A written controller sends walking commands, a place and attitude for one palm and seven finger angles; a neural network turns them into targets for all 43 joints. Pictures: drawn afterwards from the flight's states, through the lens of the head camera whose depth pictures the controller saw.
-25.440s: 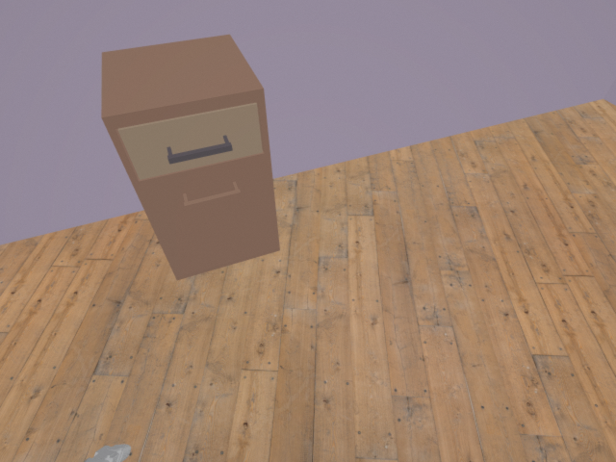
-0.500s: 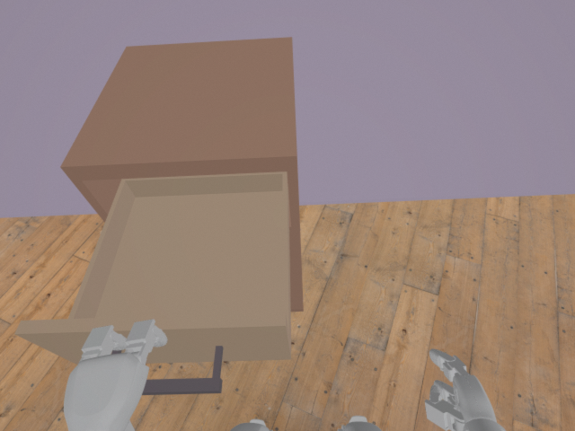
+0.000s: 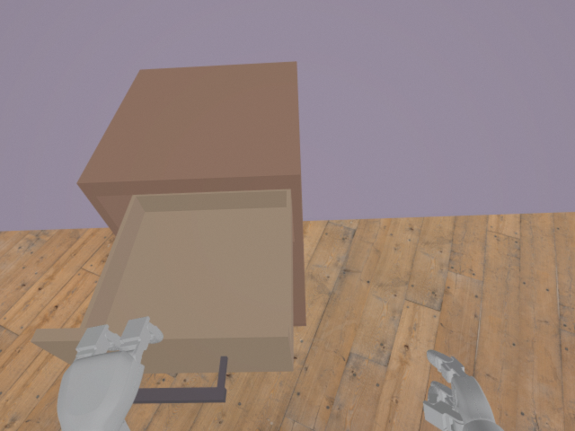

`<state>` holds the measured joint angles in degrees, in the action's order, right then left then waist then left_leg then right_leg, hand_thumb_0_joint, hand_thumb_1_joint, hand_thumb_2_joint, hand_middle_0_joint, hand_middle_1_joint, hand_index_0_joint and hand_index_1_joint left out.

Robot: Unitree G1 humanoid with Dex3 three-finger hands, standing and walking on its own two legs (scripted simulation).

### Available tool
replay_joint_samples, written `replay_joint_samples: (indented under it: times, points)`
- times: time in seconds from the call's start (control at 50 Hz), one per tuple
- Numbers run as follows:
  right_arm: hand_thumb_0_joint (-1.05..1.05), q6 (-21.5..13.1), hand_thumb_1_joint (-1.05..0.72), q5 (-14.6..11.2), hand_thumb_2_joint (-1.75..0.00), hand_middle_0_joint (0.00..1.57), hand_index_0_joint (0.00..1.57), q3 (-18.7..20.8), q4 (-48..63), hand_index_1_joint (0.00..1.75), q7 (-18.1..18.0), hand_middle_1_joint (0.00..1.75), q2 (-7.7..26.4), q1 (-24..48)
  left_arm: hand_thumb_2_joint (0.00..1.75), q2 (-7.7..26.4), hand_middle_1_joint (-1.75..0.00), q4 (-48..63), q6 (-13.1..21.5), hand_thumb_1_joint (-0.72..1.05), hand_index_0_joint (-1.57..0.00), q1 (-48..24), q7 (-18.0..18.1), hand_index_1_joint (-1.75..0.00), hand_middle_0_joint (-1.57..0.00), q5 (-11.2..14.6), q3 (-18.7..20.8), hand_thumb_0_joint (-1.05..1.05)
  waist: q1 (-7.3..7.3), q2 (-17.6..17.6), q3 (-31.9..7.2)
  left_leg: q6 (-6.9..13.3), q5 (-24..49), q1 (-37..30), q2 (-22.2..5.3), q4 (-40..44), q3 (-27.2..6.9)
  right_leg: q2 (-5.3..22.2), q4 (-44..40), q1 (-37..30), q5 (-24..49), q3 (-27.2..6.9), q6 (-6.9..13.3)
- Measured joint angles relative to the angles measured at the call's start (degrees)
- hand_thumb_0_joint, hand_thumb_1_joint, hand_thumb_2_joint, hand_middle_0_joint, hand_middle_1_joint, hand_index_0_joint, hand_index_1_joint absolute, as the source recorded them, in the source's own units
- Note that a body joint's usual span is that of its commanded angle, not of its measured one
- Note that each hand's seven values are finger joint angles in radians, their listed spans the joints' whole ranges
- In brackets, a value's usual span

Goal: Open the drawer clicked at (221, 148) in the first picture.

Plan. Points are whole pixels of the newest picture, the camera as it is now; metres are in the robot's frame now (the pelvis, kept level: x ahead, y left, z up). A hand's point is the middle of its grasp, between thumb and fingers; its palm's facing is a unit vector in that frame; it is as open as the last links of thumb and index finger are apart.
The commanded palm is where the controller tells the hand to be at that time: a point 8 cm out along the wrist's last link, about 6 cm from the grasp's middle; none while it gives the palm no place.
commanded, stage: lift the hand off the handle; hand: left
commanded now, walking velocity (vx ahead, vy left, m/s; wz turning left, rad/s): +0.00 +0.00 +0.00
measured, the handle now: (170, 380) +0.21 +0.23 -0.12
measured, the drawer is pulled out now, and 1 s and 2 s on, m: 0.30 0.30 0.30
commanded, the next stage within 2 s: draw the hand back to the body in 0.56 s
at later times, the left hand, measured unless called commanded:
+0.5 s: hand (122, 378) +0.18 +0.23 +0.03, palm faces +0.01 -0.13 -0.99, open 13.8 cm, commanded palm +0.16 +0.23 +0.08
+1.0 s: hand (89, 367) +0.18 +0.25 +0.07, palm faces +0.05 -0.11 -0.99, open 13.9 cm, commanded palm +0.15 +0.24 +0.12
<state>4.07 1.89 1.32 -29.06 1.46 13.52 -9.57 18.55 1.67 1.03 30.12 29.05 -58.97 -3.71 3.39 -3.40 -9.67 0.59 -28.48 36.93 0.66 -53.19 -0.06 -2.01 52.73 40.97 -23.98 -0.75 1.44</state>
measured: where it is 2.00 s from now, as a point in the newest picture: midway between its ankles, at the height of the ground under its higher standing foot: outside the picture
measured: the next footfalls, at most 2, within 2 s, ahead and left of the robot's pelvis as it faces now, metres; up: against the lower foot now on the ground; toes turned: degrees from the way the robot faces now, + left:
none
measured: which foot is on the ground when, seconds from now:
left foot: down 0.00-1.00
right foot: down 0.00-1.00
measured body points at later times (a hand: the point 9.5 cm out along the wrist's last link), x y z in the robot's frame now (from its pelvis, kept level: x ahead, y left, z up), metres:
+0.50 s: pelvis +0.01 +0.00 +0.02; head +0.03 -0.04 +0.46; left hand +0.17 +0.23 +0.09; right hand +0.21 -0.22 -0.08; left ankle -0.02 +0.11 -0.69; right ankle +0.02 -0.11 -0.69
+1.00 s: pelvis +0.01 +0.01 +0.02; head +0.02 -0.04 +0.47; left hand +0.17 +0.25 +0.12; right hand +0.22 -0.21 -0.07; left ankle -0.02 +0.11 -0.69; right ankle +0.02 -0.11 -0.69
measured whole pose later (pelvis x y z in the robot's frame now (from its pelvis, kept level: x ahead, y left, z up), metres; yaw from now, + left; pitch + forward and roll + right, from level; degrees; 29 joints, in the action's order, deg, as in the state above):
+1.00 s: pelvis +0.01 +0.01 +0.02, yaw -1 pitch +7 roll +0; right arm 4.1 0.6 1.3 -29.6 1.6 13.6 -9.2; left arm 21.8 13.3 -0.9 33.5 20.8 -53.8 0.1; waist 4.9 -5.2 -7.1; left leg 1.0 -24.8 25.1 0.8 -42.7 0.7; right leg -1.8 43.0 29.5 -20.6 -1.8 1.0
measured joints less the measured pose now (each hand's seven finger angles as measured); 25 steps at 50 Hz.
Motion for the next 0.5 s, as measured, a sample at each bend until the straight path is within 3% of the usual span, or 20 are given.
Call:
replay_joint_samples:
  times: [0.5]
  points:
    - [0.01,-0.5,-0.91,-0.7,-0.90,0.20,0.20,-0.2,0.1,0.30,0.4,0.30,-0.2,-0.3,0.30,0.9,-1.20,6.5,-0.7,-0.49,-0.32,2.3,-4.6,-1.20,-0.31,1.3,0.0,0.00,1.11,-0.5,1.4,0.0,2.1,-7.7,-0.1,6.9,0.9,-0.1,-5.7,-6.9,1.7,-1.1,0.0]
